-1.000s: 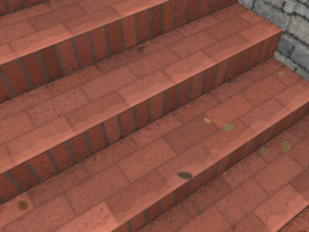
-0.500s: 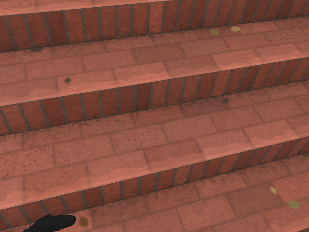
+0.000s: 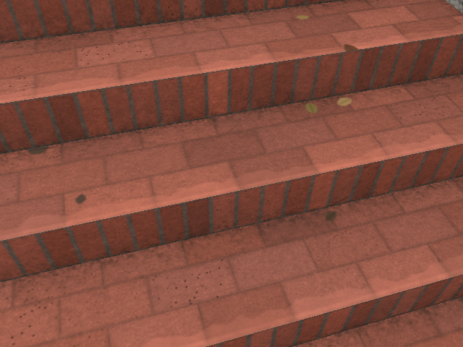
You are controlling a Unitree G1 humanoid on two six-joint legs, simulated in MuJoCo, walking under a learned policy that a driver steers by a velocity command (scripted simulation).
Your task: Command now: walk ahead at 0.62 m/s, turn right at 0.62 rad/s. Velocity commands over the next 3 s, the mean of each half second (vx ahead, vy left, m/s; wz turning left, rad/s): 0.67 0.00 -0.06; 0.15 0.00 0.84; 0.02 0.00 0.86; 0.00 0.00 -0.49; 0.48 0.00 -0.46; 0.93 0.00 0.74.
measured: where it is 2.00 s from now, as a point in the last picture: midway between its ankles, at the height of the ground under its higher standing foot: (398, 262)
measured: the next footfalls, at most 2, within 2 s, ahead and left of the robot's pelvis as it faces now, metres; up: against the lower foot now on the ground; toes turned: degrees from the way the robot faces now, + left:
right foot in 0.20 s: +0.33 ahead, -0.29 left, +0.15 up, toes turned -16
left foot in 0.68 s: +0.57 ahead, -0.24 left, +0.30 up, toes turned +3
